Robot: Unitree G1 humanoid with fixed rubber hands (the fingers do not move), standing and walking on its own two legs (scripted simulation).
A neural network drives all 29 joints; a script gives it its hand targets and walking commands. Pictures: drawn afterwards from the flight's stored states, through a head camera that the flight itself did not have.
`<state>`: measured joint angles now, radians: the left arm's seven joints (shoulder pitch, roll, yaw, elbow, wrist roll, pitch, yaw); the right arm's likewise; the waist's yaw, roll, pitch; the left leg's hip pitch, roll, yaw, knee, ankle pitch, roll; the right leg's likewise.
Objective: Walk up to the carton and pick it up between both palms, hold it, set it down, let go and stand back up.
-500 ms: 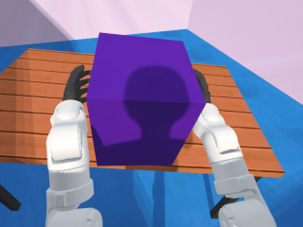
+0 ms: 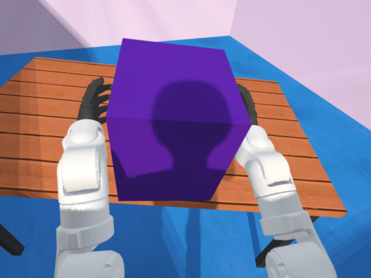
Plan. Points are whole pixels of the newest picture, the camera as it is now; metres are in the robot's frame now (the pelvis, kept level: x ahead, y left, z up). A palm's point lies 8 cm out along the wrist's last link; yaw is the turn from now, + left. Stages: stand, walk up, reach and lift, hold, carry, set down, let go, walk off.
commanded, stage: hold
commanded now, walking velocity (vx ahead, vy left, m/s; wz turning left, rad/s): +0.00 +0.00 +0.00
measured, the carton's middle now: (170, 126) +0.38 +0.01 +0.16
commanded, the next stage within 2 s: set down in 0.06 s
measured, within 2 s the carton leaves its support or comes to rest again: neither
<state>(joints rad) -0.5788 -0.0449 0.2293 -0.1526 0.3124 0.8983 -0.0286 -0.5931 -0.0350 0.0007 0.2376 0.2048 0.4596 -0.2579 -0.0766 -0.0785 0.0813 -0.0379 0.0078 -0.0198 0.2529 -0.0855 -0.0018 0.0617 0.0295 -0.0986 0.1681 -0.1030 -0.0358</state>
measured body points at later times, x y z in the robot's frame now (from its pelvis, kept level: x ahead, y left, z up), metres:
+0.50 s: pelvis +0.01 +0.00 +0.00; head +0.01 +0.03 +0.45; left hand +0.39 +0.15 +0.16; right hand +0.39 -0.14 +0.15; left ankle +0.04 +0.12 -0.75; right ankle +0.01 -0.09 -0.75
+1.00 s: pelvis +0.03 +0.00 +0.00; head +0.03 +0.03 +0.45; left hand +0.40 +0.15 +0.12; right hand +0.40 -0.14 +0.12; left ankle +0.04 +0.12 -0.75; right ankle +0.01 -0.09 -0.75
